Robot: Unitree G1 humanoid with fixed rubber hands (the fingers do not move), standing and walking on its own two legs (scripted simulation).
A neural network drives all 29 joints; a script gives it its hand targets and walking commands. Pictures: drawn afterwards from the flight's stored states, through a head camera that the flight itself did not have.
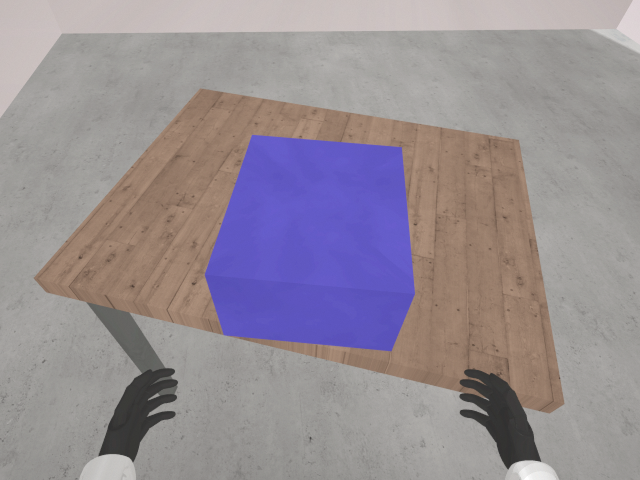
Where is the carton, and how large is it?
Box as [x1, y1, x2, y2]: [205, 135, 414, 350]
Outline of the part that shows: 252,135 205,272 205,277 223,333 225,335 391,350 414,294 401,147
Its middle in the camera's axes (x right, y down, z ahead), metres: +0.00 -0.01 +0.67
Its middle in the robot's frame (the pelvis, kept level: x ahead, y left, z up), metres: +0.49 +0.05 -0.03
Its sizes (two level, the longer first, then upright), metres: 0.315 0.273 0.169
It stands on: a table, 0.67 m high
